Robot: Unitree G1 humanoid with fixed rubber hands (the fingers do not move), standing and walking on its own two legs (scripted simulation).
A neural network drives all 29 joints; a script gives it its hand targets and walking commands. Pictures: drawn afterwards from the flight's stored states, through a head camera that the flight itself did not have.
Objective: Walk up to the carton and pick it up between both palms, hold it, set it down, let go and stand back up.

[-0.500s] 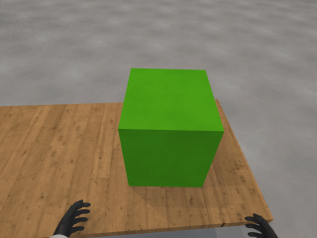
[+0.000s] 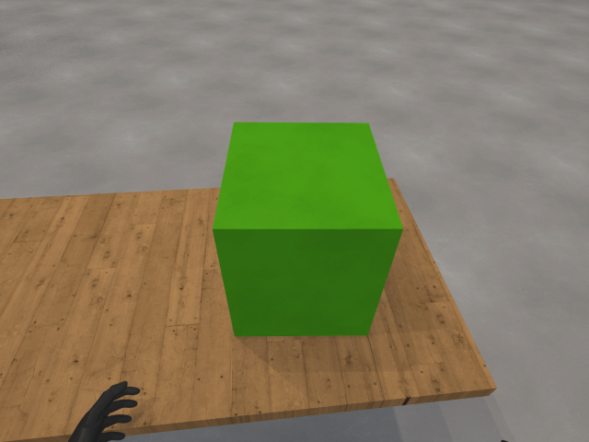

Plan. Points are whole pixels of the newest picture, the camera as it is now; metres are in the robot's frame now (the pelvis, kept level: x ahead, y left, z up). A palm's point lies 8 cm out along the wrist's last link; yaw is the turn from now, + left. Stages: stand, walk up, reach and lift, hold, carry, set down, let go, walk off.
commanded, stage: stand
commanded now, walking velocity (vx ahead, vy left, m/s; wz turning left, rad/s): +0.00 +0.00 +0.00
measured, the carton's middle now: (301, 229) +0.50 +0.00 +0.00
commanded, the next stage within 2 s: none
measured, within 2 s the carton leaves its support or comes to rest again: neither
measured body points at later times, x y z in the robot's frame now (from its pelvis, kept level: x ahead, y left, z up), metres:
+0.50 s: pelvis -0.01 -0.01 +0.00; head -0.02 -0.01 +0.45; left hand +0.17 +0.29 -0.06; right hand +0.09 -0.32 -0.10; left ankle +0.00 +0.12 -0.74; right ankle +0.02 -0.12 -0.74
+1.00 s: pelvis +0.00 -0.01 +0.00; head -0.01 -0.02 +0.45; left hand +0.17 +0.29 -0.06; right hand +0.09 -0.33 -0.11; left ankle +0.00 +0.12 -0.74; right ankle +0.02 -0.12 -0.74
